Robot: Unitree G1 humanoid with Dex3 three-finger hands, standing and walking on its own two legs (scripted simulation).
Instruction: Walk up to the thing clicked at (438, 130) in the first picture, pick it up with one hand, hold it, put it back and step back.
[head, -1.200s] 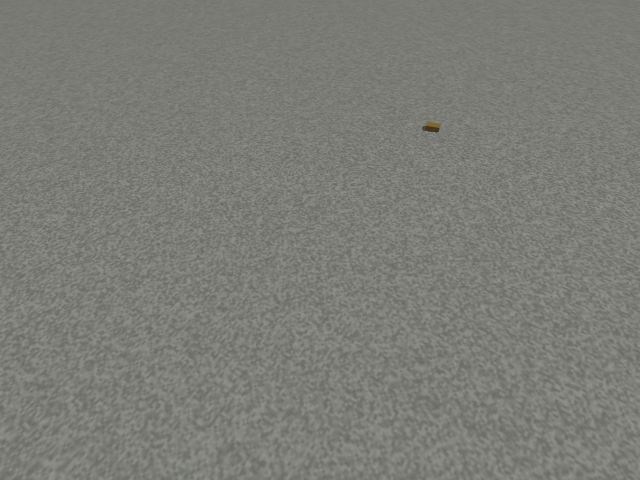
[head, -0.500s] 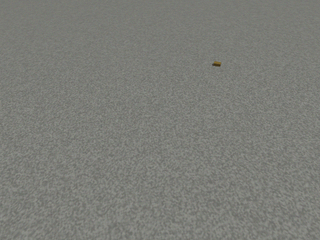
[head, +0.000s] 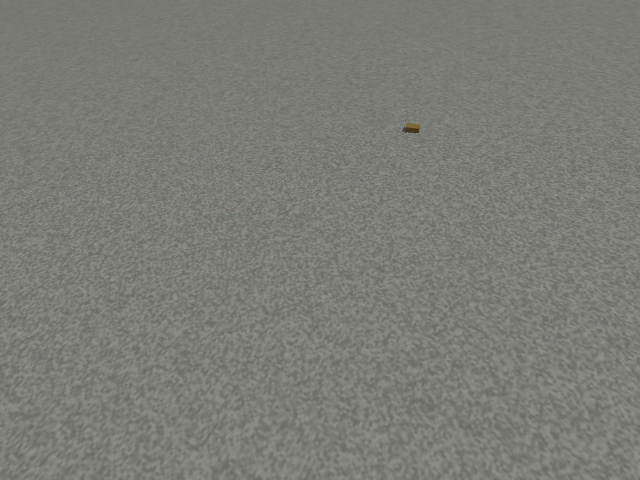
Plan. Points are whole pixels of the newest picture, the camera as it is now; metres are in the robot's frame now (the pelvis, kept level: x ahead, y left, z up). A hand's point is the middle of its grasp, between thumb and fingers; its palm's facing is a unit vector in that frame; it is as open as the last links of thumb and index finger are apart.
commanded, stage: walk up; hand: left
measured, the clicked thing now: (412, 128) +2.10 -0.48 -0.76
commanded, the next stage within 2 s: none
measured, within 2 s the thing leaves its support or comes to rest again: neither
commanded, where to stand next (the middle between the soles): +1.93 -0.07 m, yaw -101 degrees
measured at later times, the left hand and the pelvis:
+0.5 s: hand (244, 360) +0.35 +0.16 -0.12, palm faces -0.30 -0.84 -0.46, open 7.4 cm; pelvis +0.19 -0.08 -0.02, yaw -23 degrees
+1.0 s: hand (311, 175) +0.85 +0.06 -0.13, palm faces -0.69 -0.56 -0.46, open 7.4 cm; pelvis +0.55 -0.08 +0.00, yaw -44 degrees
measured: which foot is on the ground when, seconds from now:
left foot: down 0.00-0.34, up 0.36-0.76, down 0.78-1.00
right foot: down 0.00-0.02, up 0.04-0.30, down 0.32-0.78, up 0.80-1.00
